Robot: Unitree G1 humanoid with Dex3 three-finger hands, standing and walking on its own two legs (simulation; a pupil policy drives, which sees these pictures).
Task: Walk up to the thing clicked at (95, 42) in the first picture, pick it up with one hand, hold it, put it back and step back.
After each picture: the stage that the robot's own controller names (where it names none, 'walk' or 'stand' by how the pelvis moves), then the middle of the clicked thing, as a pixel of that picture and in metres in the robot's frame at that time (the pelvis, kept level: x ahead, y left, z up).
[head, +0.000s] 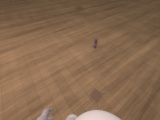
stand; (95, 43) +1.67 -0.09 -0.66
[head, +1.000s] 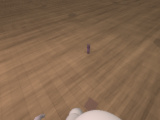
walk; (88, 49) +1.55 +0.18 -0.64
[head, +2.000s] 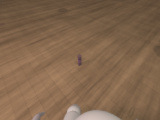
walk; (79, 60) +1.03 +0.25 -0.64
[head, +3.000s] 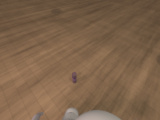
walk; (74, 78) +0.64 +0.20 -0.63
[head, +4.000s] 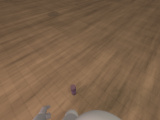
stand; (73, 90) +0.45 +0.19 -0.63
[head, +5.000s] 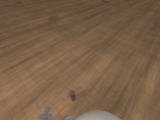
stand; (72, 95) +0.40 +0.21 -0.65
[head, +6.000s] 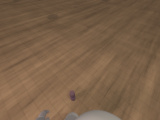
stand; (72, 96) +0.38 +0.21 -0.65
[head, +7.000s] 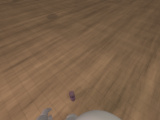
stand; (72, 96) +0.37 +0.21 -0.66
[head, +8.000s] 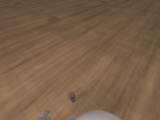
stand; (72, 97) +0.39 +0.21 -0.66
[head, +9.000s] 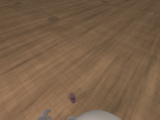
stand; (72, 98) +0.37 +0.21 -0.66
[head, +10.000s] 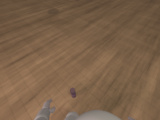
go down; (73, 93) +0.39 +0.20 -0.65
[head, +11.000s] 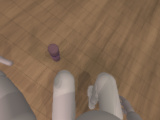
go down; (55, 54) +0.45 +0.26 -0.23
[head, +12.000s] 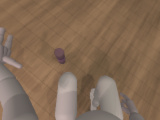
close in; (60, 57) +0.45 +0.25 -0.26
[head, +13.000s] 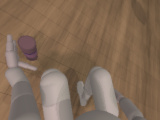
close in; (30, 51) +0.43 +0.30 -0.16
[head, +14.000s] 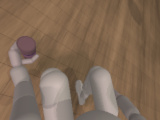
lift; (29, 51) +0.42 +0.30 -0.16
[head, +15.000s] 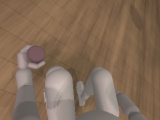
lift; (36, 57) +0.37 +0.28 -0.16
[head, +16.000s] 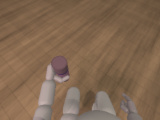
lift; (62, 71) +0.32 +0.19 +0.03
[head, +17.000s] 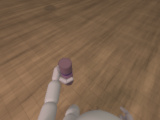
hold; (67, 73) +0.32 +0.17 +0.04
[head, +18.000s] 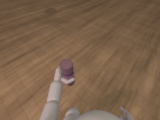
hold; (68, 74) +0.32 +0.16 +0.04
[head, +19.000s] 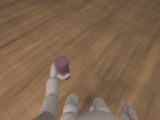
crouch; (64, 70) +0.36 +0.18 -0.01
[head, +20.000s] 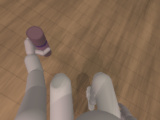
lower; (42, 45) +0.48 +0.27 -0.05
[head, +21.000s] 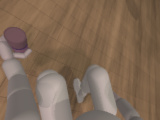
lower; (20, 46) +0.44 +0.31 -0.16
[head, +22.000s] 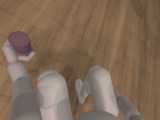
lower; (24, 49) +0.43 +0.31 -0.16
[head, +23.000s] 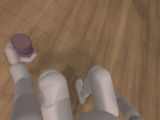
lower; (26, 50) +0.42 +0.30 -0.16
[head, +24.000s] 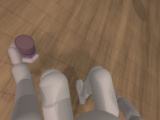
lower; (28, 51) +0.41 +0.30 -0.16
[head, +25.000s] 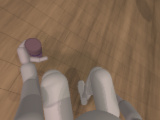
open; (35, 52) +0.42 +0.28 -0.17
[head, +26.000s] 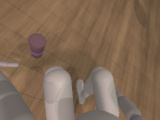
stand; (37, 48) +0.42 +0.28 -0.17
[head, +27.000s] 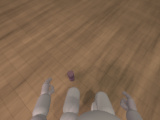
stand; (71, 76) +0.42 +0.19 -0.47
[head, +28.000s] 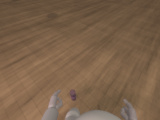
stand; (73, 95) +0.39 +0.18 -0.60
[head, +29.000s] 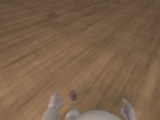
stand; (73, 95) +0.38 +0.18 -0.60
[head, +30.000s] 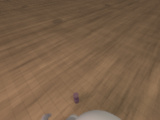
stand; (76, 98) +0.40 +0.17 -0.65
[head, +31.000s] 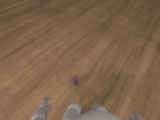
walk; (75, 80) +0.49 +0.16 -0.64
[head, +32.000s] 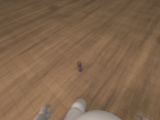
walk; (79, 66) +0.79 +0.23 -0.63
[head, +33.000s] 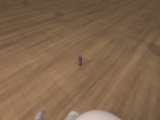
stand; (80, 61) +1.07 +0.21 -0.64
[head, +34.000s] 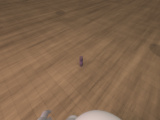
stand; (81, 61) +1.05 +0.19 -0.66
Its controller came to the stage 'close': yes
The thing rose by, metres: 0.68
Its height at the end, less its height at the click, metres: +0.00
